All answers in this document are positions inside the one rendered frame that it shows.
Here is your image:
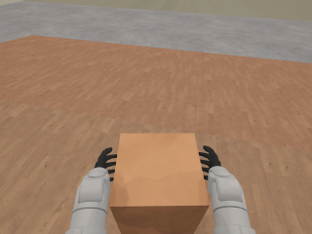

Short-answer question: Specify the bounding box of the right robot hand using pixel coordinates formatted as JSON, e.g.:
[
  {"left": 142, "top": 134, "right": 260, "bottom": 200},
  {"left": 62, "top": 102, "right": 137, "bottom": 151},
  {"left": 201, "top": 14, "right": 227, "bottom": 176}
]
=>
[{"left": 198, "top": 145, "right": 221, "bottom": 180}]

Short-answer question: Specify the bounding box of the left robot hand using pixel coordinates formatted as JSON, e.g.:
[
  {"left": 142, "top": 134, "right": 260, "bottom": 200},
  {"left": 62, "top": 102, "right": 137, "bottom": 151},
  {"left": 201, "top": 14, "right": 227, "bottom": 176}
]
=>
[{"left": 95, "top": 147, "right": 117, "bottom": 181}]

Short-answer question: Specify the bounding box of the carton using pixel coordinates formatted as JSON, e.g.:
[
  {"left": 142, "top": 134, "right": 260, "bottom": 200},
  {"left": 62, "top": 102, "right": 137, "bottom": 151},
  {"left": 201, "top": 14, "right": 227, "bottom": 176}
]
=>
[{"left": 109, "top": 133, "right": 210, "bottom": 234}]

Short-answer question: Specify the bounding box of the right robot forearm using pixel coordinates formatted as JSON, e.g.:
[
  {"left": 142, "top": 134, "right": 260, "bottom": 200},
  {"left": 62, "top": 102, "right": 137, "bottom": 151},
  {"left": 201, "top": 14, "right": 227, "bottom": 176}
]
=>
[{"left": 208, "top": 166, "right": 256, "bottom": 234}]

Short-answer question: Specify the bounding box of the left robot forearm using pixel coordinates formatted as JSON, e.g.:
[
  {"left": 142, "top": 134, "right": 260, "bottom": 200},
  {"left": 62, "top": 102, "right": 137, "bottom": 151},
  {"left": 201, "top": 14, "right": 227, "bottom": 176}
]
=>
[{"left": 65, "top": 167, "right": 110, "bottom": 234}]

